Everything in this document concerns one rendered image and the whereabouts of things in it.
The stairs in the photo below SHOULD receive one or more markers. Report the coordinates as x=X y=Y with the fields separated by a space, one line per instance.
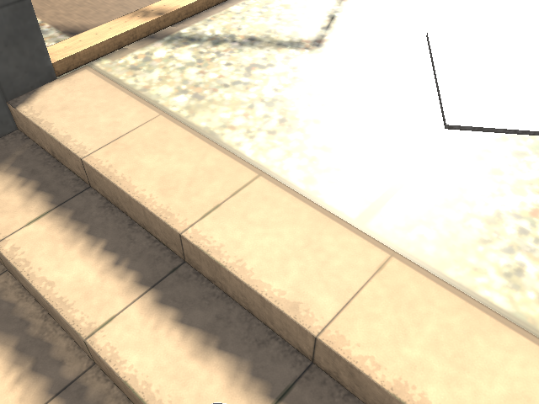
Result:
x=101 y=302

